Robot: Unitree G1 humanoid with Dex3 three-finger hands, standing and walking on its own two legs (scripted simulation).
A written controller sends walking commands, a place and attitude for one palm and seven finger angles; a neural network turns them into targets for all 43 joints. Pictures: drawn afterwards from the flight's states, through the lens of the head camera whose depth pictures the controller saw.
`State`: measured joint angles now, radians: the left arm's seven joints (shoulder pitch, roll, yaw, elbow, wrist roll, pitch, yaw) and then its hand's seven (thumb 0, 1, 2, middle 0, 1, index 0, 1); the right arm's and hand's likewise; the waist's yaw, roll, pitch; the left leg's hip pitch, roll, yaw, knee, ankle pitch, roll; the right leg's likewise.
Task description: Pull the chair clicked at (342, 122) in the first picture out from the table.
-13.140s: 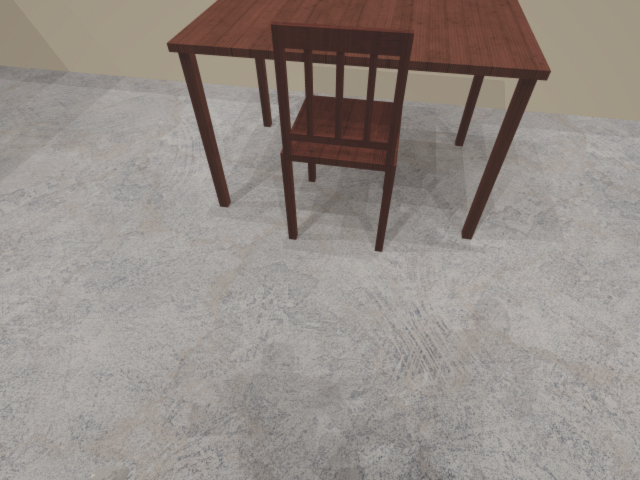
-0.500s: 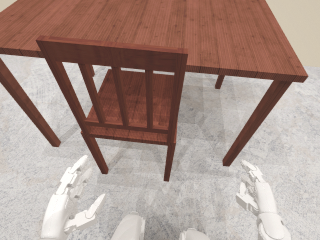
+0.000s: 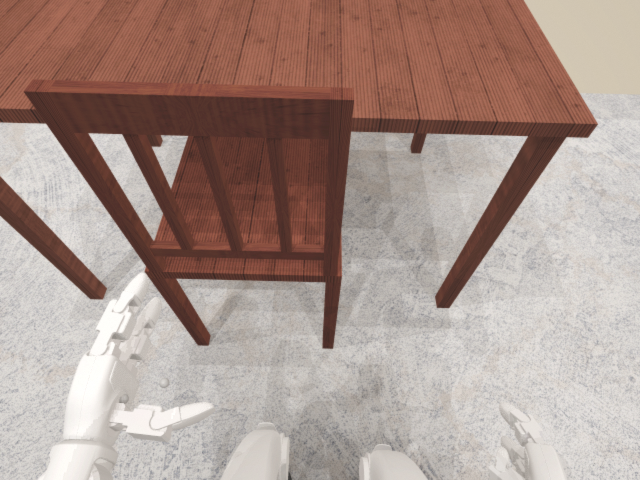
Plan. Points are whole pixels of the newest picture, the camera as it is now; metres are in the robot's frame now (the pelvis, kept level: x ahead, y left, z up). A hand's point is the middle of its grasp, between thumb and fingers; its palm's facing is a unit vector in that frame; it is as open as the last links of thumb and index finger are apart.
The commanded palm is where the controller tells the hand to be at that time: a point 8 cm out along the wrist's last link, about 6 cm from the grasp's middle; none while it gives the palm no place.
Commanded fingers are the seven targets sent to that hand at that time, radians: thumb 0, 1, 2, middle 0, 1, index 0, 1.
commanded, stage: raise the hand toward the chair's back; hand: left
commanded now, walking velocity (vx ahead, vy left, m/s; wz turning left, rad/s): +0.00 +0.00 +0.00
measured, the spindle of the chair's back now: (223, 199) +0.52 +0.18 -0.01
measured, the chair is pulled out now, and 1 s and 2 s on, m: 0.00 0.00 0.00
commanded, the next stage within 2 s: aim the fingers beside a spindle in 1.08 s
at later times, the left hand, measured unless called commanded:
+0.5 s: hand (123, 367) +0.23 +0.22 +0.05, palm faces +0.02 -1.00 -0.05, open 16.9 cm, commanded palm +0.22 +0.28 +0.06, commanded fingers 0.00 -0.50 0.30 -0.06 -0.08 -0.06 -0.08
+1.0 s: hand (123, 355) +0.25 +0.22 +0.05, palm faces +0.02 -1.00 -0.05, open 16.9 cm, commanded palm +0.22 +0.28 +0.06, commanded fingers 0.00 -0.50 0.30 -0.06 -0.08 -0.06 -0.08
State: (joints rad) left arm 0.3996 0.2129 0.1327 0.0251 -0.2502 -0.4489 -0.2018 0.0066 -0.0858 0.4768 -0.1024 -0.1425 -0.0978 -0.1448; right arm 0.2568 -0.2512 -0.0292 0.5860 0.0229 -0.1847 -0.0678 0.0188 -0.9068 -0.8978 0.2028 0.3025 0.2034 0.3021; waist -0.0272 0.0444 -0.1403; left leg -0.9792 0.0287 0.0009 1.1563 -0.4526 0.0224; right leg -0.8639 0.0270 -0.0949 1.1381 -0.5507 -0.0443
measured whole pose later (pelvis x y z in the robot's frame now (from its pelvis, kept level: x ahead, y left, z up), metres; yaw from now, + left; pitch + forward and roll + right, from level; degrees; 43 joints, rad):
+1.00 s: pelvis +0.01 +0.02 +0.01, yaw +0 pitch +14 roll -4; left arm 0.29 0.27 0.21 0.11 -0.28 -0.41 -0.26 -0.01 -0.50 0.30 -0.06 -0.08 -0.06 -0.08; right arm 0.24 -0.25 0.02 0.55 0.03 -0.17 -0.05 0.02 -0.91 -0.90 0.20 0.30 0.20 0.30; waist -0.03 0.04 -0.13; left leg -0.91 0.02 0.00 1.10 -0.44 0.05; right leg -0.78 0.02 -0.10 1.05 -0.52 -0.02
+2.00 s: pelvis +0.01 +0.01 -0.01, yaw +0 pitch +18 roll -3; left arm 0.02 0.22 0.15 0.32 -0.23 -0.45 -0.19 -0.01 -0.50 0.30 -0.06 -0.08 -0.06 -0.08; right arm 0.21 -0.25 0.02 0.57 0.01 -0.12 -0.03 0.01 -0.91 -0.90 0.20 0.30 0.20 0.30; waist -0.04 0.04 -0.15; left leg -1.04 0.03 0.01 1.19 -0.47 0.03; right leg -0.92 0.02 -0.09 1.17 -0.57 -0.04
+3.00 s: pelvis +0.00 +0.01 -0.02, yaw -1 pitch +22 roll -3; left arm -0.25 0.20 0.12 0.55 -0.16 -0.49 -0.08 -0.01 -0.50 0.30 -0.06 -0.08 -0.06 -0.08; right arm 0.23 -0.25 0.01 0.59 0.00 0.00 0.01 0.01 -0.91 -0.90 0.20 0.30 0.20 0.30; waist -0.05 0.04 -0.16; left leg -1.16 0.03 0.02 1.27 -0.49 0.04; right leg -1.05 0.02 -0.08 1.25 -0.59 -0.03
